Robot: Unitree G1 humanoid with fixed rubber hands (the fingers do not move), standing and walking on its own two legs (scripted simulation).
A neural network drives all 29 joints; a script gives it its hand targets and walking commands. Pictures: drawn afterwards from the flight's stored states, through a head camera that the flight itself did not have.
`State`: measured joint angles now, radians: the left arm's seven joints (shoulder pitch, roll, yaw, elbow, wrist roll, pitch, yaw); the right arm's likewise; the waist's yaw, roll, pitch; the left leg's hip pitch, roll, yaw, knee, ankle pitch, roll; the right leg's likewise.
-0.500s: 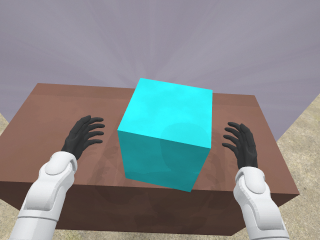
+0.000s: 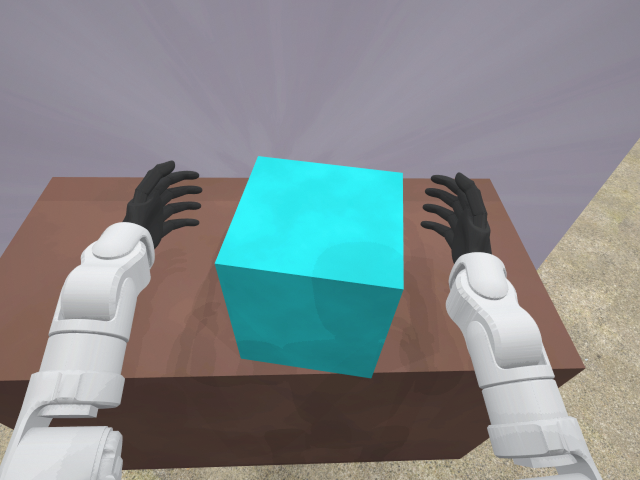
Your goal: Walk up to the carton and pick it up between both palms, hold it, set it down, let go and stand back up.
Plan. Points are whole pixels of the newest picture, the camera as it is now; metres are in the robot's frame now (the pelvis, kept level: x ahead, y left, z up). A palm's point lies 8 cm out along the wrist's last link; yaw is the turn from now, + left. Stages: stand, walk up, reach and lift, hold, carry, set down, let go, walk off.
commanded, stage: reach and lift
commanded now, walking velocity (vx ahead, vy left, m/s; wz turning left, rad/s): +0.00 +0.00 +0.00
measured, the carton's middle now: (316, 271) +0.42 +0.01 +0.00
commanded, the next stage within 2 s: none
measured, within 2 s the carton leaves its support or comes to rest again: neither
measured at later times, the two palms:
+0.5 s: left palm (163, 165) +0.45 +0.19 +0.18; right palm (456, 184) +0.41 -0.15 +0.18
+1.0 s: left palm (168, 210) +0.44 +0.20 +0.11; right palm (459, 236) +0.39 -0.17 +0.11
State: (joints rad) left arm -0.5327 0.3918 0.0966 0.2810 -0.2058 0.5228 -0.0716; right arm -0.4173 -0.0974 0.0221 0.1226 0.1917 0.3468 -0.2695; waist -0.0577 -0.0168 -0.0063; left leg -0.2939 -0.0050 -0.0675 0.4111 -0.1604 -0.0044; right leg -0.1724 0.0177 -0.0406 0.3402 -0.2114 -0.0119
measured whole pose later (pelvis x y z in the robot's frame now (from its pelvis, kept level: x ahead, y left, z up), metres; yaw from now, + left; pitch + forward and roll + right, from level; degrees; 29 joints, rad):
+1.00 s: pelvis +0.00 -0.01 +0.00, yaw +0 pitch +3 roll -1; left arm -0.93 0.36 0.09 1.26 -0.19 -0.06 -0.05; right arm -0.75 -0.10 0.02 0.90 0.20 0.06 -0.24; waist -0.08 -0.05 -0.03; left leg -0.29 0.00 -0.07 0.41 -0.17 -0.01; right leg -0.18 0.02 -0.04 0.35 -0.22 -0.01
